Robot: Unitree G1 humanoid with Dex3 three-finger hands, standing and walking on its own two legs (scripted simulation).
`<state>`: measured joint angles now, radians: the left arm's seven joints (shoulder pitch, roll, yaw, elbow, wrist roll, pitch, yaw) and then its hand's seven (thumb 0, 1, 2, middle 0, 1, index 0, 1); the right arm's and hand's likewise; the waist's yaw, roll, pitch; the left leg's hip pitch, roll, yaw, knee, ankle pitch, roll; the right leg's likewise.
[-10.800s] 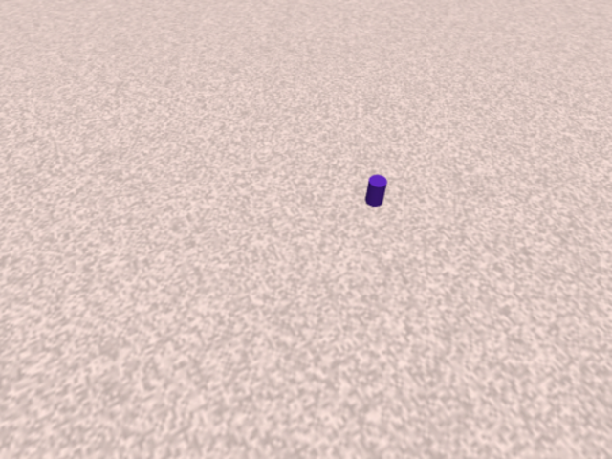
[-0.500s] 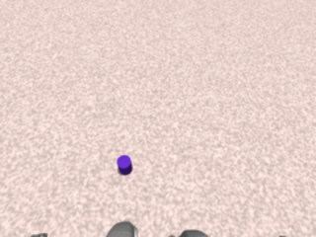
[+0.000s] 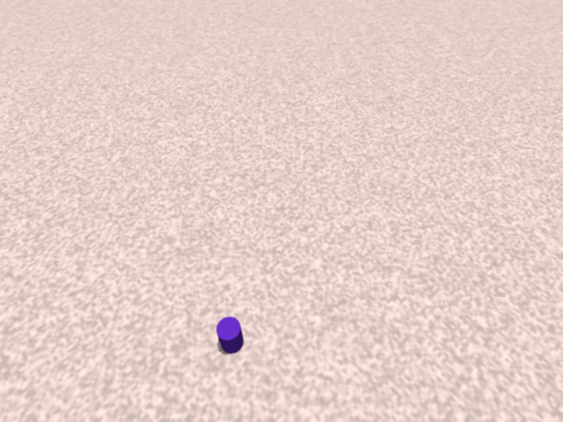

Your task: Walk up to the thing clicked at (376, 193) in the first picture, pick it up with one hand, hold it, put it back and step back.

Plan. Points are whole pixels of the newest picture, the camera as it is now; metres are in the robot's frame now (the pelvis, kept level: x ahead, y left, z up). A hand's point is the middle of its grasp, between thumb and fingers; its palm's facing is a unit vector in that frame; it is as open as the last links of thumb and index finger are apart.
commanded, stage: walk up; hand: left
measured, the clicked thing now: (230, 335) +0.52 +0.19 -0.72
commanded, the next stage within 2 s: stand in 0.48 s
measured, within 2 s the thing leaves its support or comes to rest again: neither
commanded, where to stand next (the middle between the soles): +0.14 -0.01 m, yaw -1 degrees
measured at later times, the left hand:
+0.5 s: hand out of the picture +0.11 +0.24 -0.15, palm faces -0.03 -0.95 -0.31, open 7.4 cm
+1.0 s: hand out of the picture +0.10 +0.25 -0.15, palm faces -0.02 -0.94 -0.34, open 7.4 cm
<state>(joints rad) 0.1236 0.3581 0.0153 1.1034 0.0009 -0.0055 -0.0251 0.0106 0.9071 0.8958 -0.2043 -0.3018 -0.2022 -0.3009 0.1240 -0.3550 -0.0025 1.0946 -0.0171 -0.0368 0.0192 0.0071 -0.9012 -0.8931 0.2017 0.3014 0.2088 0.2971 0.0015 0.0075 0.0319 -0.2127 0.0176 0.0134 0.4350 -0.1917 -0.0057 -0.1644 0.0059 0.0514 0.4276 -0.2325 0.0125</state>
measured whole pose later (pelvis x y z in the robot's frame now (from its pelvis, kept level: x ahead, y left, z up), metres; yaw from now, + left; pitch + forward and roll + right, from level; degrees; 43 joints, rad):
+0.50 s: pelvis +0.02 +0.00 +0.01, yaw -1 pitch -2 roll +0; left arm 0.07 0.34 0.01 1.14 0.00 0.00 -0.01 0.01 0.91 0.90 -0.20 -0.30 -0.20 -0.30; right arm 0.07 -0.35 -0.01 1.13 -0.01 -0.03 0.01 0.01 -0.90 -0.89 0.20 0.30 0.21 0.30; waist -0.01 0.00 0.05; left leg -0.15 0.02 0.03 0.34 -0.17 -0.01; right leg -0.10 0.00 0.06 0.33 -0.20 0.01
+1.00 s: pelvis +0.02 +0.00 +0.01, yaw +0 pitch -1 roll +0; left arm 0.10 0.35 0.00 1.14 0.00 -0.01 0.00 0.01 0.91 0.90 -0.20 -0.30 -0.20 -0.30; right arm 0.07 -0.35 -0.01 1.15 -0.01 -0.01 0.02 0.01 -0.90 -0.89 0.20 0.30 0.21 0.30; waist -0.01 0.00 0.05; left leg -0.14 0.01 0.01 0.32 -0.16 0.00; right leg -0.09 -0.01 0.05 0.30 -0.20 0.02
